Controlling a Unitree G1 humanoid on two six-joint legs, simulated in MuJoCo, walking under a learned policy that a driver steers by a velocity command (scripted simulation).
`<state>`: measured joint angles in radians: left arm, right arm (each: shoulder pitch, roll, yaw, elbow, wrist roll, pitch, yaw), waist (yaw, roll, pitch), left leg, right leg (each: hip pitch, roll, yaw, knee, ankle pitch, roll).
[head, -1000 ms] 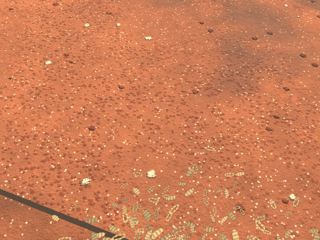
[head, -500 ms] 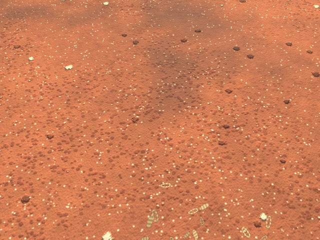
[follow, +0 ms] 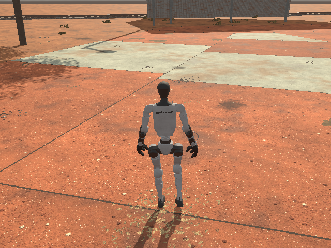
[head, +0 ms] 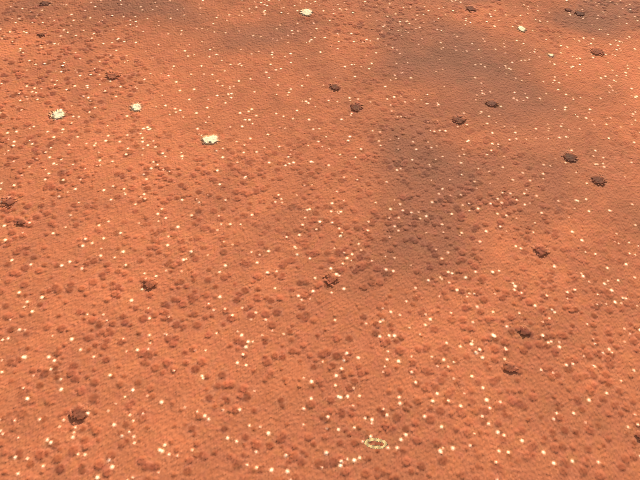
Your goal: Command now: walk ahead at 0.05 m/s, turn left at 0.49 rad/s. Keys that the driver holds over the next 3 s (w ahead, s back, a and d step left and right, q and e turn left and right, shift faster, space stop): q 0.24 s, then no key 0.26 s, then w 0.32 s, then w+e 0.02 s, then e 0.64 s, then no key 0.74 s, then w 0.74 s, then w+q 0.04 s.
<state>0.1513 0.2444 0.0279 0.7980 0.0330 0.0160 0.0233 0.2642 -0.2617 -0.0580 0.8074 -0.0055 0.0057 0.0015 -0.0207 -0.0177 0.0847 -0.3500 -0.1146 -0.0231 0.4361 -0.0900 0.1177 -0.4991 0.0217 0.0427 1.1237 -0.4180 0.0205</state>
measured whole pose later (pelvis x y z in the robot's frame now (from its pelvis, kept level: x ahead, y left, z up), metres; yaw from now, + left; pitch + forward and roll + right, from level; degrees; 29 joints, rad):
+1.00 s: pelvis +0.11 -0.01 +0.01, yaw +12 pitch +0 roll +0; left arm 0.26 0.27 0.06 0.90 0.03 -0.02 -0.02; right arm 0.36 -0.22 -0.02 0.95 -0.02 -0.06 -0.01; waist 0.00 -0.04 0.04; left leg 0.05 -0.05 0.05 0.23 -0.28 0.06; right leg -0.57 -0.01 0.00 0.94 -0.24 -0.04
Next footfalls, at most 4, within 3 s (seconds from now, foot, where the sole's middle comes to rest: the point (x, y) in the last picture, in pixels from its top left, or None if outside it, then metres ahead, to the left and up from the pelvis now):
0.34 right None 0.08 -0.13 -0.77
0.78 left None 0.04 0.06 -0.77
1.16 right None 0.33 -0.05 -0.77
1.72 left None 0.28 0.12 -0.77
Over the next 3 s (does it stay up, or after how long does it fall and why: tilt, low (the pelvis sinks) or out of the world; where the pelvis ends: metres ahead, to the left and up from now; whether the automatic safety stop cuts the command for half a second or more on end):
stays up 0.51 -0.01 -0.02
